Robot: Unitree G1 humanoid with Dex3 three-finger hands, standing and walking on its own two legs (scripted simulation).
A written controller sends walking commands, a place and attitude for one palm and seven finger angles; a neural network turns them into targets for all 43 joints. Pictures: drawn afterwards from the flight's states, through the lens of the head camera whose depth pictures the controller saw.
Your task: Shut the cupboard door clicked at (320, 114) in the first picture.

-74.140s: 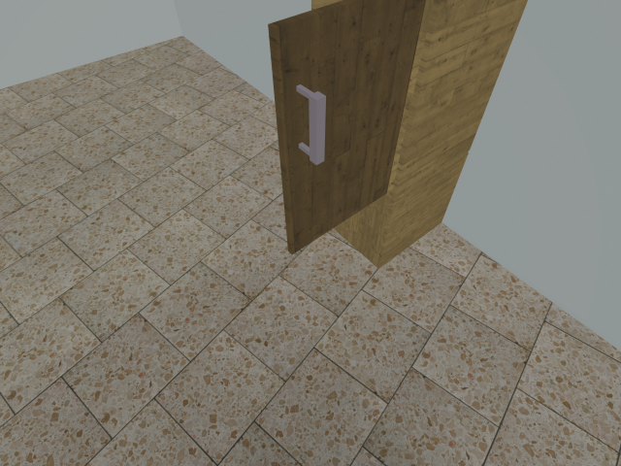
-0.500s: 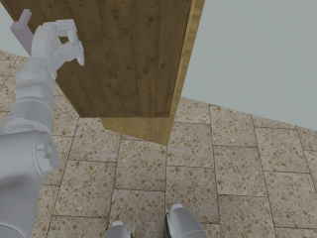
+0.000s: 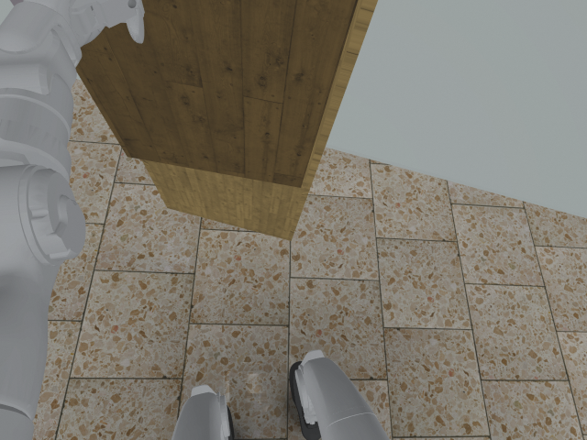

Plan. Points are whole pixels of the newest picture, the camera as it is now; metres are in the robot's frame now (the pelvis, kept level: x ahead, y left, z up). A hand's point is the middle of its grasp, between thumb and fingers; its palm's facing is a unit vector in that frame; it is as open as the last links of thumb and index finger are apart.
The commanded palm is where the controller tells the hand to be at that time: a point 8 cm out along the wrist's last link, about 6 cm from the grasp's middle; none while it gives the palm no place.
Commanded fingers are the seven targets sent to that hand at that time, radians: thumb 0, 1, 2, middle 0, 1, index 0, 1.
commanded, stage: push the door shut along its arc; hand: left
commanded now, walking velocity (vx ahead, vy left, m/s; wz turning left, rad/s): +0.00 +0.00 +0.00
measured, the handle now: out of the picture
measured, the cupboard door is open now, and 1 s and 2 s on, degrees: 6 0 0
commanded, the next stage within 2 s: pull the fist back off the door in 0.08 s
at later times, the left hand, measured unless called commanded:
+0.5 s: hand (174, 0) +0.61 +0.03 +0.14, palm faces +0.05 -1.00 -0.07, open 3.0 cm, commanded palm +0.57 +0.08 +0.14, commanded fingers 0.00 0.90 0.90 -1.30 -1.50 -1.30 -1.50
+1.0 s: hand (167, 62) +0.52 +0.04 +0.14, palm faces +0.03 -1.00 +0.01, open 3.2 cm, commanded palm +0.49 +0.09 +0.14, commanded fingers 0.00 0.90 0.90 -1.30 -1.50 -1.30 -1.50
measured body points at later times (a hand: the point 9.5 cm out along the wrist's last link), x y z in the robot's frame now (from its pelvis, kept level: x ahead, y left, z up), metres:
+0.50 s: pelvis +0.01 -0.01 +0.00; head +0.17 -0.01 +0.43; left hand +0.60 +0.08 +0.14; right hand -0.04 -0.24 -0.11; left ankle +0.00 +0.12 -0.67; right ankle +0.05 -0.13 -0.67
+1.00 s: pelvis +0.01 -0.01 +0.03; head +0.11 -0.01 +0.47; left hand +0.51 +0.10 +0.14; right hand +0.03 -0.28 -0.09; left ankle +0.00 +0.12 -0.67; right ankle +0.05 -0.13 -0.67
